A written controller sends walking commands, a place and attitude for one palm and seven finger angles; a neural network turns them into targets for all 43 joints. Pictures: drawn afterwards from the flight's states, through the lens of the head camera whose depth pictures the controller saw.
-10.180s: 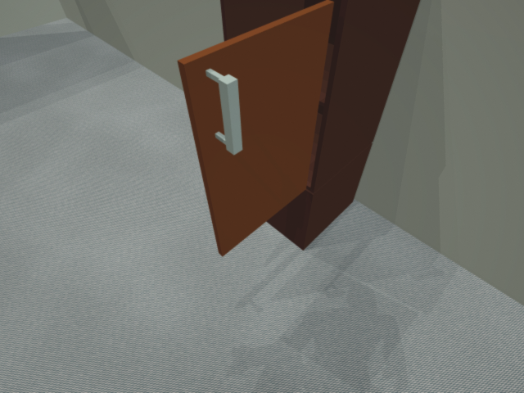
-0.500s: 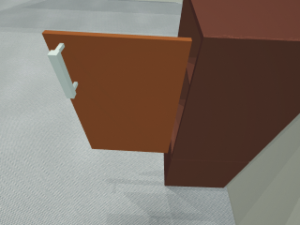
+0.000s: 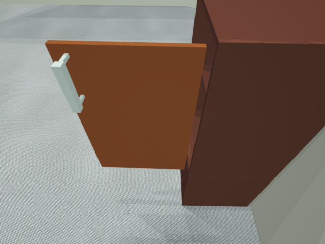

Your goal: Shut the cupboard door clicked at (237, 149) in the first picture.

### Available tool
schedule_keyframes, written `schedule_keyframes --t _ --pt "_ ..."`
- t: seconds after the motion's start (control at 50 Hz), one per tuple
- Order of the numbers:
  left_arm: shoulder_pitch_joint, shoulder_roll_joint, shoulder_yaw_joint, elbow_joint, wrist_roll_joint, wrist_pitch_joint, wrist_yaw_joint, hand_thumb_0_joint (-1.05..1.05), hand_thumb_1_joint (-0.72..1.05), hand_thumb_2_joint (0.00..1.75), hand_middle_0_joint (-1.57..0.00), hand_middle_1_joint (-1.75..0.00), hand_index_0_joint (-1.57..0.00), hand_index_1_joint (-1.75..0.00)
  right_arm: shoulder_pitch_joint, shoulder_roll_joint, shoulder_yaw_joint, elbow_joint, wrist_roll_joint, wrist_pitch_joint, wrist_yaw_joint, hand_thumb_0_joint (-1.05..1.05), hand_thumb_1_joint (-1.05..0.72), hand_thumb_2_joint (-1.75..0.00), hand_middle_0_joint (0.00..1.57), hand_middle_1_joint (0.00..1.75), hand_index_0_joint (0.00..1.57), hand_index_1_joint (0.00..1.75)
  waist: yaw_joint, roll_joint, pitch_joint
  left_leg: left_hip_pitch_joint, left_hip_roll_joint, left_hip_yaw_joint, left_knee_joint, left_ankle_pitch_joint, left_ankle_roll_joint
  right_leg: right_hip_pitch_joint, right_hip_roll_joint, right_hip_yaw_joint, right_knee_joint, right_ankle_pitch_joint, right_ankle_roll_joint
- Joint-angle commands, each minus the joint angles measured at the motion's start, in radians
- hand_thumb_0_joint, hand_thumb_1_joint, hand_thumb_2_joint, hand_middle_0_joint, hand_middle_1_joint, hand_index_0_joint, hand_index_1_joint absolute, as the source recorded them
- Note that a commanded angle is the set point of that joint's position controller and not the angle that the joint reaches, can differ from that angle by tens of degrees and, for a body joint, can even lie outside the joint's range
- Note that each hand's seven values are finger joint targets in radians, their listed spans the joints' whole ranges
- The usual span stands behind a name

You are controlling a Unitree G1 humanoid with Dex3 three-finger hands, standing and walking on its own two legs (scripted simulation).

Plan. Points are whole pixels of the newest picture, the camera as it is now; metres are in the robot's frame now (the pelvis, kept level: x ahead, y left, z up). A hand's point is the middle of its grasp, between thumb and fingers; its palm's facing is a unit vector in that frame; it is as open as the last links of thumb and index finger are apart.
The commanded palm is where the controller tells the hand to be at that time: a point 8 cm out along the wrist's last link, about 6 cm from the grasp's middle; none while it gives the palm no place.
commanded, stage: look again from close up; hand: left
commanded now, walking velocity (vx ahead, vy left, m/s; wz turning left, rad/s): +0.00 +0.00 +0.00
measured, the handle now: (71, 84) +0.46 +0.27 +0.15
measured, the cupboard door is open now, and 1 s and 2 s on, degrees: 89 89 89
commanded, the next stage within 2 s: raise the hand and make a fist in 0.26 s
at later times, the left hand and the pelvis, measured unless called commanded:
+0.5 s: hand (80, 238) +0.15 +0.21 -0.06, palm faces +0.23 -0.96 -0.17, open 7.3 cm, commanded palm +0.10 +0.25 -0.05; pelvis -0.01 +0.01 -0.01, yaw +2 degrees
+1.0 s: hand (80, 235) +0.14 +0.18 +0.02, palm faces +0.00 -1.00 -0.05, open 5.1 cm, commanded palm +0.11 +0.24 +0.03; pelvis -0.06 -0.02 -0.06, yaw +4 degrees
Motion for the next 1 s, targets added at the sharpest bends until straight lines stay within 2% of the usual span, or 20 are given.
schedule_keyframes --t 0.0,0.32,0.34,0.36,0.38,0.4,0.42,0.44,0.46,0.48,0.54,0.58,0.62,0.64,0.68,0.72,0.8,0.82,0.88,0.98 --pt "0.049 0.126 0.014 -0.051 0.0 -0.013 0.005 0.0 0.9 0.9 -0.2 -0.3 -0.2 -0.3 0.037 -0.08 -0.002 -0.046 0.002 -0.01 0.003 0.0 -0.9 -0.9 0.2 0.3 0.2 0.3 0.0 -0.031 0.053 -0.001 0.062 -0.076 -0.109 0.216 0.032 -0.05 -0.064 0.08 -0.093 0.203 -0.046" --pt "0.027 0.163 0.017 -0.052 -0.003 -0.002 0.002 0.0 0.9 0.9 -0.2 -0.3 -0.2 -0.3 0.012 -0.112 0.002 -0.005 0.003 -0.012 0.003 0.0 -0.9 -0.9 0.2 0.3 0.2 0.3 0.013 -0.02 0.019 0.045 0.065 -0.072 -0.15 0.275 0.034 -0.002 -0.076 0.073 -0.109 0.238 -0.028" --pt "0.081 0.155 0.017 -0.024 0.013 -0.018 0.041 0.0 0.9 0.9 -0.2 -0.3 -0.2 -0.3 -0.027 -0.142 -0.011 -0.055 0.013 -0.016 0.007 0.0 -0.9 -0.9 0.2 0.3 0.2 0.3 0.018 -0.032 0.028 0.022 0.096 -0.058 0.037 0.481 0.008 -0.052 -0.113 0.122 -0.101 0.546 -0.018" --pt "-0.795 0.793 0.49 -1.684 -0.103 -0.299 0.058 0.0 0.9 0.9 -0.2 -0.3 -0.2 -0.3 0.073 -0.328 -0.054 -0.291 0.027 -0.22 -0.085 0.0 -0.9 -0.9 0.2 0.3 0.2 0.3 -0.13 0.03 -0.378 0.36 0.051 -0.101 0.081 0.613 0.024 -0.06 -0.001 -0.014 0.164 0.562 -0.021" --pt "-0.01 0.235 0.056 -1.301 -0.122 -0.201 0.06 0.0 0.9 0.9 -0.22 -0.32 -0.22 -0.32 -0.011 -0.208 0.005 -0.312 0.088 -0.301 -0.11 0.0 -0.9 -0.9 0.2 0.3 0.2 0.3 -0.024 0.38 -0.506 0.455 0.057 -0.141 0.017 0.716 0.006 -0.214 0.043 -0.054 0.282 0.18 -0.015" --pt "0.226 0.012 -0.019 -1.317 -0.189 -0.066 0.064 0.0 0.9 0.9 -0.24 -0.34 -0.24 -0.34 -0.053 -0.158 -0.01 -0.337 0.066 -0.34 -0.079 0.0 -0.9 -0.9 0.2 0.3 0.2 0.3 0.003 0.347 -0.435 0.302 0.048 -0.139 -0.056 0.772 -0.033 -0.183 0.04 -0.057 0.272 0.055 -0.023" --pt "0.098 0.066 0.018 -1.279 -0.16 -0.063 0.065 0.0 0.9 0.9 -0.25 -0.36 -0.25 -0.36 -0.018 -0.154 -0.031 -0.317 0.063 -0.362 -0.042 0.0 -0.9 -0.9 0.2 0.3 0.2 0.3 -0.032 0.173 -0.221 0.115 0.044 -0.123 -0.052 0.615 -0.029 -0.249 0.026 -0.037 0.195 0.047 -0.014" --pt "0.056 0.057 0.041 -1.237 -0.165 -0.094 0.049 0.0 0.9 0.9 -0.27 -0.38 -0.27 -0.38 -0.032 -0.169 -0.057 -0.355 0.052 -0.369 -0.025 0.0 -0.9 -0.9 0.2 0.3 0.2 0.3 -0.048 0.099 -0.056 -0.027 0.017 -0.126 -0.011 0.39 -0.032 -0.283 0.027 -0.056 0.113 0.07 -0.019" --pt "0.105 0.097 0.112 -1.153 -0.17 -0.146 0.025 0.0 0.9 0.9 -0.29 -0.4 -0.29 -0.4 -0.053 -0.181 -0.07 -0.387 0.041 -0.374 -0.014 0.0 -0.9 -0.9 0.2 0.3 0.2 0.3 -0.043 -0.023 0.02 -0.152 -0.004 -0.122 0.032 0.2 -0.023 -0.317 0.024 -0.066 0.065 0.09 -0.023" --pt "0.228 0.076 0.134 -1.064 -0.189 -0.215 -0.016 0.0 0.9 0.9 -0.31 -0.42 -0.31 -0.42 -0.07 -0.177 -0.074 -0.416 0.031 -0.373 -0.005 0.0 -0.9 -0.9 0.2 0.3 0.2 0.3 -0.021 -0.158 0.035 -0.233 -0.022 -0.115 0.077 0.116 -0.013 -0.361 0.031 -0.07 0.077 0.056 -0.022" --pt "0.405 0.049 0.199 -0.956 -0.239 -0.457 -0.218 0.0 0.9 0.9 -0.36 -0.48 -0.36 -0.48 -0.092 -0.172 -0.097 -0.491 0.018 -0.348 0.035 0.0 -0.9 -0.9 0.2 0.3 0.2 0.3 0.059 -0.238 -0.132 -0.342 -0.037 -0.075 0.25 0.219 -0.028 -0.423 0.047 -0.079 0.298 0.193 -0.035" --pt "0.337 0.104 0.226 -0.978 -0.275 -0.589 -0.368 0.0 0.9 0.9 -0.4 -0.52 -0.4 -0.52 -0.123 -0.185 -0.108 -0.55 0.02 -0.34 0.045 0.0 -0.9 -0.9 0.2 0.3 0.2 0.3 0.06 -0.173 -0.192 -0.435 -0.049 -0.056 0.34 0.108 -0.026 -0.497 0.035 -0.037 0.382 0.112 -0.041" --pt "0.313 0.195 0.297 -1.042 -0.307 -0.556 -0.429 0.0 0.9 0.9 -0.44 -0.56 -0.44 -0.56 -0.145 -0.191 -0.102 -0.637 0.04 -0.319 0.04 0.0 -0.9 -0.9 0.2 0.3 0.2 0.3 0.098 0.001 -0.243 -0.457 -0.065 -0.031 0.347 0.017 -0.01 -0.478 0.024 0.013 0.375 -0.004 -0.048" --pt "0.234 0.219 0.305 -1.125 -0.331 -0.519 -0.434 0.0 0.9 0.9 -0.46 -0.58 -0.46 -0.58 -0.156 -0.195 -0.095 -0.677 0.05 -0.31 0.03 0.0 -0.9 -0.9 0.2 0.3 0.2 0.3 0.091 0.015 -0.273 -0.458 -0.066 -0.032 0.346 -0.037 -0.001 -0.484 0.023 0.028 0.357 -0.084 -0.045" --pt "0.118 0.244 0.327 -1.248 -0.362 -0.461 -0.406 0.0 0.9 0.9 -0.49 -0.62 -0.49 -0.62 -0.143 -0.189 -0.084 -0.72 0.059 -0.298 0.001 0.0 -0.9 -0.9 0.2 0.3 0.2 0.3 0.064 0.017 -0.288 -0.46 -0.06 -0.047 0.351 -0.138 0.01 -0.519 0.025 0.065 0.303 -0.25 -0.031" --pt "-0.026 0.269 0.312 -1.426 -0.36 -0.465 -0.362 0.0 0.9 0.9 -0.53 -0.66 -0.53 -0.66 -0.118 -0.182 -0.072 -0.731 0.059 -0.3 -0.02 0.0 -0.9 -0.9 0.2 0.3 0.2 0.3 0.027 0.045 -0.292 -0.463 -0.051 -0.059 0.382 -0.191 0.021 -0.538 0.021 0.123 0.257 -0.364 -0.027" --pt "-0.165 0.26 0.22 -1.525 -0.329 -0.489 -0.33 0.0 0.9 0.9 -0.6 -0.74 -0.6 -0.74 -0.077 -0.186 -0.042 -0.685 0.055 -0.324 -0.058 0.0 -0.9 -0.9 0.2 0.3 0.2 0.3 -0.05 0.02 -0.23 -0.437 -0.03 -0.081 0.411 -0.194 0.036 -0.569 0.037 0.128 0.226 -0.373 -0.025" --pt "-0.144 0.252 0.199 -1.496 -0.328 -0.477 -0.342 0.0 0.9 0.9 -0.62 -0.76 -0.62 -0.76 -0.073 -0.187 -0.04 -0.673 0.059 -0.331 -0.065 0.0 -0.9 -0.9 0.2 0.3 0.2 0.3 -0.051 0.041 -0.209 -0.432 -0.027 -0.083 0.405 -0.196 0.036 -0.568 0.037 0.132 0.213 -0.371 -0.026" --pt "-0.081 0.262 0.201 -1.399 -0.329 -0.384 -0.377 0.0 0.9 0.9 -0.68 -0.82 -0.68 -0.82 -0.066 -0.193 -0.029 -0.658 0.066 -0.337 -0.076 0.0 -0.9 -0.9 0.2 0.3 0.2 0.3 -0.039 0.041 -0.183 -0.423 -0.028 -0.093 0.367 -0.175 0.035 -0.525 0.035 0.12 0.186 -0.331 -0.021" --pt "0.041 0.305 0.324 -1.372 -0.359 -0.227 -0.367 0.0 0.9 0.9 -0.77 -0.92 -0.77 -0.92 -0.093 -0.168 -0.025 -0.679 0.066 -0.32 -0.073 0.0 -0.9 -0.9 0.2 0.3 0.2 0.3 0.041 0.007 -0.232 -0.372 -0.034 -0.088 0.299 -0.054 0.026 -0.373 0.014 0.111 0.153 -0.199 -0.012"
